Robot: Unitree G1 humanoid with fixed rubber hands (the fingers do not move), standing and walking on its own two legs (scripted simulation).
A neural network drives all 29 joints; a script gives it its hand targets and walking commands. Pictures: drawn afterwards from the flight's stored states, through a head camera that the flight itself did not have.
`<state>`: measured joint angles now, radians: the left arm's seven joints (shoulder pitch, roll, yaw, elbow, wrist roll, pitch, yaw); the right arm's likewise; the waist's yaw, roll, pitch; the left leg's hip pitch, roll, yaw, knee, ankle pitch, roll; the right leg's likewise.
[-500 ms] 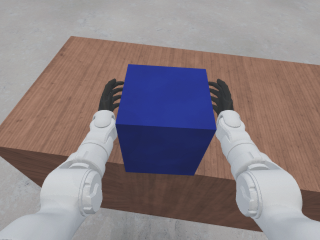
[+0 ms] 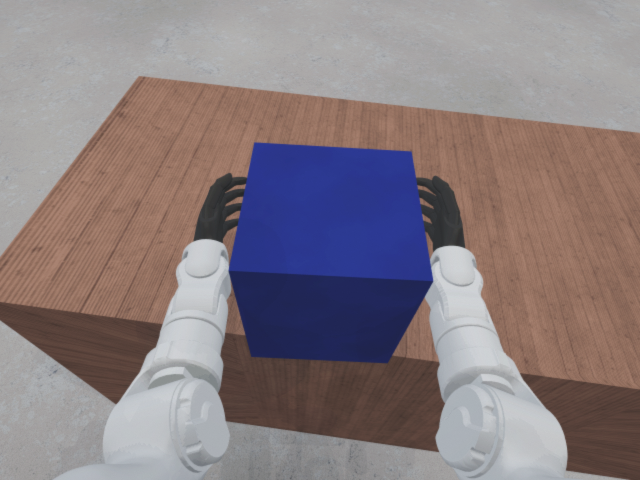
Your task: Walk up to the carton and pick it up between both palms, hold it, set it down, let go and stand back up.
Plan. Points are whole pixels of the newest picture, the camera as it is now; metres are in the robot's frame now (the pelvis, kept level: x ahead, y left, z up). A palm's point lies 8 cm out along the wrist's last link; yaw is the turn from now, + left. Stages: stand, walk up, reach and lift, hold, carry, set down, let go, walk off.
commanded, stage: reach and lift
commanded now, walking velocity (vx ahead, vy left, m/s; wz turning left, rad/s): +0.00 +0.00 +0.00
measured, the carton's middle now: (326, 261) +0.41 +0.03 +0.00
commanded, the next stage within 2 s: none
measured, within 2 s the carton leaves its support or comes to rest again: leaves its support in 0.88 s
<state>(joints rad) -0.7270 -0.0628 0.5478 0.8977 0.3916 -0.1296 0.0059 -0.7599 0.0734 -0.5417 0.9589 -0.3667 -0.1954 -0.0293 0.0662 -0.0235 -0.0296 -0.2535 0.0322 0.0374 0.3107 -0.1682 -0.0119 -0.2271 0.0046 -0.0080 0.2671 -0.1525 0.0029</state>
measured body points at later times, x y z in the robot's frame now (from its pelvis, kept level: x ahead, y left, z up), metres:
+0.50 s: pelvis +0.01 +0.00 +0.00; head +0.05 +0.02 +0.45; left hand +0.40 +0.19 +0.06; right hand +0.43 -0.12 +0.07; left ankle -0.01 +0.12 -0.75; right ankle -0.02 -0.12 -0.75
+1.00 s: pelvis -0.01 +0.00 +0.00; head +0.01 +0.02 +0.45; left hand +0.38 +0.20 +0.08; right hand +0.41 -0.11 +0.09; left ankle -0.01 +0.12 -0.75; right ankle -0.02 -0.12 -0.75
